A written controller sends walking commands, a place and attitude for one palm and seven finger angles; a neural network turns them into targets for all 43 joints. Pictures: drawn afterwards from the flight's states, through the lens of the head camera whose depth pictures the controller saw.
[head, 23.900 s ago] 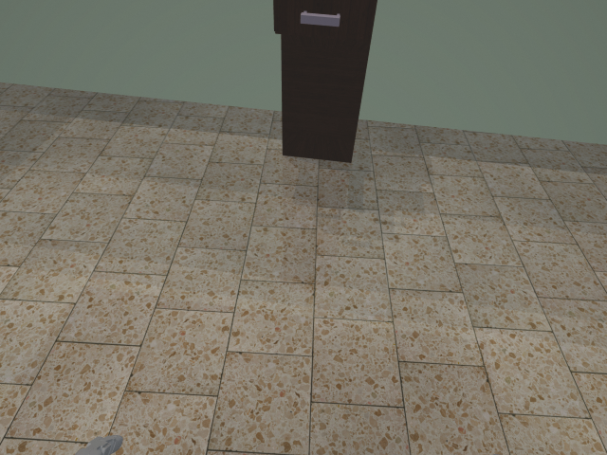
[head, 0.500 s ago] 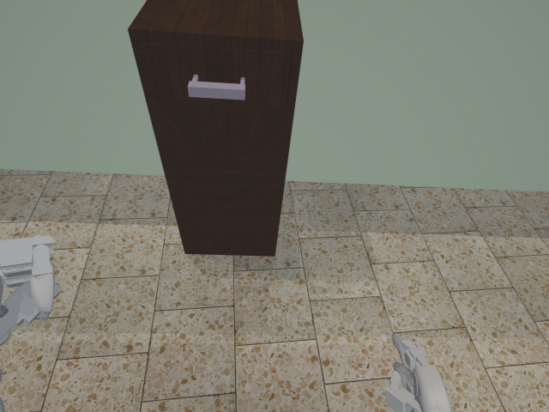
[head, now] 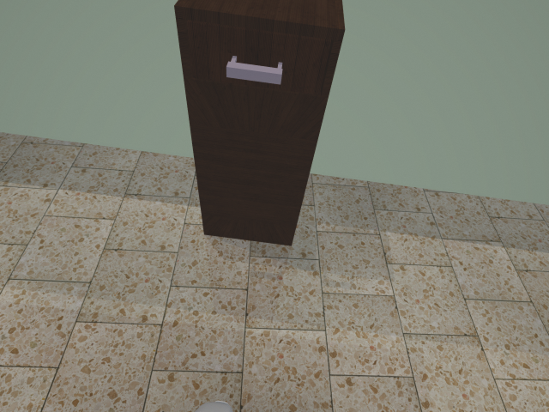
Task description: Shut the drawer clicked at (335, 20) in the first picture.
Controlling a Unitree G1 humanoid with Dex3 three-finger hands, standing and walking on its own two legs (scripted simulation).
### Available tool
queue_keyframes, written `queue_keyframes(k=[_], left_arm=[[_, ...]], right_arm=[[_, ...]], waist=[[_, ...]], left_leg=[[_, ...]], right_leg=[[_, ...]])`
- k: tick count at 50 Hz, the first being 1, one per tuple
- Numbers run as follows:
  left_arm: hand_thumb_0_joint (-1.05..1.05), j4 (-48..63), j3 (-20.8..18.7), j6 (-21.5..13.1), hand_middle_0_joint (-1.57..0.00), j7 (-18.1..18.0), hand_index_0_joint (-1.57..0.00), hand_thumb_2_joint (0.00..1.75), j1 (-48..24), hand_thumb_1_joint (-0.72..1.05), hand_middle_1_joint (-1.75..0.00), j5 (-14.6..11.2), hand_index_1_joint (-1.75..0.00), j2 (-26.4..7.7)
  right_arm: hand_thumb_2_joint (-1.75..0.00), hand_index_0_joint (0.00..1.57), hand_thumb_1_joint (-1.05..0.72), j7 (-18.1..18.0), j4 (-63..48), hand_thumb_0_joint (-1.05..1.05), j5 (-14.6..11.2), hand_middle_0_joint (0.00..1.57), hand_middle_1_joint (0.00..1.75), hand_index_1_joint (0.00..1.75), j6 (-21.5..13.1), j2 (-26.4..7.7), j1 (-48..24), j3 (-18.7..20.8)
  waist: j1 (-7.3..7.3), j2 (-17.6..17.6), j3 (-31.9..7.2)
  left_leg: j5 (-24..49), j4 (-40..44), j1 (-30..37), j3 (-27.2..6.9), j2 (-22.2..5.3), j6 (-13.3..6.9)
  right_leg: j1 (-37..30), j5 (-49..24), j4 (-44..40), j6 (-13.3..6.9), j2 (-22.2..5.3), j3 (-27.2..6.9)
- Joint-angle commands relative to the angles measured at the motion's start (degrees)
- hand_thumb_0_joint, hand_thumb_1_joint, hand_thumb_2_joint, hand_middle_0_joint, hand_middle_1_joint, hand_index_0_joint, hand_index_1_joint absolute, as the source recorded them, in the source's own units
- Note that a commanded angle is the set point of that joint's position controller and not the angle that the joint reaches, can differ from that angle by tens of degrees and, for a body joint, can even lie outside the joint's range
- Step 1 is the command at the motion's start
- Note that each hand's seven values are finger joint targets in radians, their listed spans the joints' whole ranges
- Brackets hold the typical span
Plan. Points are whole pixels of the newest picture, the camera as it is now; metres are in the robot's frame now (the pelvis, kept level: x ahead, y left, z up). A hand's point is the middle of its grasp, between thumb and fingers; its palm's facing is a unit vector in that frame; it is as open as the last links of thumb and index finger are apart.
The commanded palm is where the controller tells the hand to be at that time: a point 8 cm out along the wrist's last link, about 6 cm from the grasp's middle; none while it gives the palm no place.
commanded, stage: let the arm hang, fingers relaxed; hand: left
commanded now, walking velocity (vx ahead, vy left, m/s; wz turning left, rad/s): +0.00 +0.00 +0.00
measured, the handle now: (255, 68) +0.83 +0.10 +0.06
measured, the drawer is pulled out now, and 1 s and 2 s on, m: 0.00 0.00 0.00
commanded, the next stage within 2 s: look to check the result in 0.70 s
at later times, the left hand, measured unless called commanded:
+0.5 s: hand out of the picture +0.03 +0.18 -0.17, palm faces +0.03 -0.98 -0.18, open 7.3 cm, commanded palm none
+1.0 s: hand out of the picture +0.01 +0.14 -0.17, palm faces +0.03 -0.98 -0.17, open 7.4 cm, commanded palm none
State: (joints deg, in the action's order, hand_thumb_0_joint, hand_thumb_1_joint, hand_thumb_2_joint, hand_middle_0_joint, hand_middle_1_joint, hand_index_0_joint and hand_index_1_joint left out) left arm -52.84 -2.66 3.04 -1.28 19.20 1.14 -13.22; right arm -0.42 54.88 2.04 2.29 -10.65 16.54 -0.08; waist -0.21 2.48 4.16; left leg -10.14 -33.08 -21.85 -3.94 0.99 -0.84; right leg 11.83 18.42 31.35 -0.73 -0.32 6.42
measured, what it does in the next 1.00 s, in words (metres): stands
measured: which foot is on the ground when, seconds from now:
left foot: down 0.00-1.00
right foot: down 0.00-1.00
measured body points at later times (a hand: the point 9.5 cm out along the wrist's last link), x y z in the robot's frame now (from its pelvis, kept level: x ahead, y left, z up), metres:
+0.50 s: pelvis +0.01 +0.00 +0.01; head +0.03 +0.01 +0.46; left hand +0.03 +0.23 -0.15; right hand -0.01 -0.21 -0.15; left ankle +0.08 +0.11 -0.73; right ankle -0.02 -0.11 -0.73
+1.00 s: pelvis +0.03 -0.02 +0.01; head +0.05 -0.02 +0.46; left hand +0.01 +0.19 -0.15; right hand +0.02 -0.24 -0.15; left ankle +0.08 +0.11 -0.73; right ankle -0.01 -0.11 -0.73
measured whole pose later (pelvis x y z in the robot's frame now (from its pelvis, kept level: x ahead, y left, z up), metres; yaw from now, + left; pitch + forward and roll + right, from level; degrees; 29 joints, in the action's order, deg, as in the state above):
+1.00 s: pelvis +0.03 -0.02 +0.01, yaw -1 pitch -2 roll +0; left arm -66.4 -1.0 0.2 -2.1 17.7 0.5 -6.8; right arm -2.2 65.3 1.2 0.8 -7.8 14.7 0.9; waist 0.3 -0.4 3.8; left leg -10.0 -26.3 -14.1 -2.2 -0.4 0.8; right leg 4.8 17.8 24.7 -1.9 0.8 4.7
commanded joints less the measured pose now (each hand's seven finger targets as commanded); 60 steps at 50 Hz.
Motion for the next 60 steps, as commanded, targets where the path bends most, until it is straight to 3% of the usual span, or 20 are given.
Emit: queue_keyframes(k=[1,5,8,11,14,16,18,19,21,25,29,36,58,60], left_arm=[[0.0,-1.87,-0.68,-2.46,-0.56,0.7,-0.56,0.9,4.16,0.9,-0.69,-0.26,-0.69,-5.85],[0.0,-5.49,-0.17,-2.91,-0.4,0.58,-0.4,0.9,3.21,0.9,-0.52,-0.3,-0.52,-6.25],[0.0,-7.09,0.03,-2.84,-0.28,0.27,-0.28,0.9,1.65,0.9,-0.39,-0.35,-0.39,-6.17],[0.0,-7.63,0.19,-2.62,-0.2,-0.25,-0.2,0.9,-1.21,0.9,-0.3,-0.29,-0.3,-5.4],[0.0,-8.44,0.36,-2.39,-0.2,-0.47,-0.2,0.9,-1.44,0.9,-0.3,-0.26,-0.3,-3.79],[0.0,-9.59,0.22,-2.11,-0.2,-0.41,-0.2,0.9,1.32,0.9,-0.3,-0.45,-0.3,-3.37],[0.0,-10.67,0.02,-2.03,-0.2,-0.36,-0.2,0.9,4.13,0.9,-0.3,-0.6,-0.3,-2.98],[0.0,-11.15,-0.01,-2.08,-0.2,-0.32,-0.2,0.9,4.97,0.9,-0.3,-0.53,-0.3,-2.8],[0.0,-11.7,0.0,-2.44,-0.2,-0.26,-0.2,0.9,5.36,0.9,-0.3,-0.43,-0.3,-2.4],[0.0,-11.48,0.06,-3.27,-0.2,-0.42,-0.2,0.9,3.86,0.9,-0.3,-0.51,-0.3,-1.54],[0.0,-11.06,0.23,-3.61,-0.2,-0.75,-0.2,0.9,1.91,0.9,-0.3,-0.65,-0.3,-0.85],[0.0,-11.56,0.57,-3.56,-0.2,-1.03,-0.2,0.9,1.2,0.9,-0.3,-0.76,-0.3,-0.65],[0.0,-12.7,0.46,-3.6,-0.2,-1.16,-0.2,0.9,2.7,0.9,-0.3,-0.89,-0.3,0.08],[0.0,-12.63,0.4,-3.68,-0.2,-1.2,-0.2,0.9,2.96,0.9,-0.3,-0.84,-0.3,-0.06]], right_arm=[[-0.9,0.2,-0.9,-1.29,-2.96,0.0,-0.71,0.2,0.3,0.3,-1.68,-9.07,-1.53,2.74],[-0.9,0.2,-0.9,-1.25,0.01,0.0,-1.03,0.2,0.3,0.3,-1.25,-8.38,0.79,3.06],[-0.9,0.2,-0.9,-1.11,2.53,0.0,-1.04,0.2,0.3,0.3,-0.64,-6.43,2.92,3.01],[-0.9,0.2,-0.9,-0.96,4.82,0.0,-0.9,0.2,0.3,0.3,-0.18,-3.91,5.43,2.86],[-0.9,0.2,-0.9,-1.01,6.56,0.0,-0.64,0.2,0.3,0.3,-0.63,-2.79,7.38,2.34],[-0.9,0.2,-0.9,-1.24,6.61,0.0,-0.38,0.2,0.3,0.3,-1.31,-3.82,6.27,2.17],[-0.9,0.2,-0.9,-1.83,6.12,0.0,-0.39,0.2,0.3,0.3,-2.23,-6.17,3.59,2.29],[-0.9,0.2,-0.9,-2.02,5.8,0.0,-0.51,0.2,0.3,0.3,-2.5,-6.67,2.16,2.31],[-0.9,0.2,-0.9,-2.05,5.72,0.0,-0.74,0.2,0.3,0.3,-2.84,-6.05,1.52,2.33],[-0.9,0.2,-0.9,-1.84,6.51,0.0,-1.02,0.2,0.3,0.3,-2.69,-3.38,2.74,2.23],[-0.9,0.2,-0.9,-1.82,7.64,0.0,-1.04,0.2,0.3,0.3,-2.59,-1.68,3.38,2.02],[-0.9,0.2,-0.9,-1.91,8.48,0.0,-1.08,0.2,0.3,0.3,-2.0,-1.37,2.69,1.75],[-0.9,0.2,-0.9,-2.5,9.4,0.0,-1.19,0.2,0.3,0.3,-2.1,-1.62,2.08,1.61],[-0.9,0.2,-0.9,-2.49,9.27,0.0,-1.25,0.2,0.3,0.3,-2.09,-1.99,1.94,1.73]], waist=[[-0.9,-12.11,-5.37],[0.21,-2.36,-1.57],[1.49,3.04,1.3],[2.93,5.37,3.58],[3.2,0.86,5.43],[1.69,-8.21,6.39],[-0.89,-13.62,4.99],[-1.81,-12.09,4.49],[-2.26,-8.63,1.79],[-0.9,-3.1,-1.78],[0.09,-3.1,-2.47],[0.66,-1.85,1.56],[0.49,-3.62,1.15],[0.3,-2.26,1.19]], left_leg=[[-14.54,15.63,2.41,-9.76,-5.99,-2.93],[-10.02,11.63,6.21,-5.84,-4.22,-2.1],[-6.5,5.62,10.62,-2.24,-2.64,-1.28],[-4.43,-1.25,13.58,1.0,-2.24,-0.6],[-4.57,2.89,12.2,-0.52,-3.79,-0.96],[-9.46,12.71,5.44,-7.07,-6.36,-2.15],[-15.54,21.48,-0.92,-14.98,-9.6,-4.07],[-16.05,22.72,-1.55,-15.63,-9.74,-4.58],[-12.43,21.28,-0.42,-12.86,-8.48,-4.32],[-0.38,15.14,6.41,-5.3,-5.29,-2.16],[8.11,11.6,10.25,-2.33,-5.03,-1.4],[8.93,10.03,10.34,-1.07,-5.14,-0.91],[9.51,9.48,11.45,-0.59,-5.8,-0.77],[9.55,9.32,11.66,-0.54,-5.79,-0.77]], right_leg=[[-2.87,3.76,-7.61,-2.75,-2.82,-5.56],[3.06,8.02,-12.95,-3.79,-5.2,-7.33],[10.28,13.71,-17.18,-4.91,-7.97,-9.06],[16.55,17.71,-19.39,-6.12,-10.56,-9.83],[16.81,16.22,-14.77,-5.19,-8.56,-8.02],[10.39,11.75,-8.6,-3.26,-4.31,-5.4],[1.44,4.88,-3.48,-1.96,-2.06,-4.47],[-0.51,3.37,-3.65,-1.88,-1.99,-4.93],[-3.39,1.09,-6.3,-1.95,-2.96,-5.67],[-2.77,-1.86,-10.1,-2.26,-4.91,-5.65],[-1.6,-6.32,-11.33,-1.93,-6.06,-5.86],[0.15,-7.32,-13.18,-2.19,-6.4,-6.42],[-1.72,-9.39,-13.54,-2.25,-5.77,-6.68],[-1.58,-9.57,-13.79,-2.23,-5.77,-6.72]])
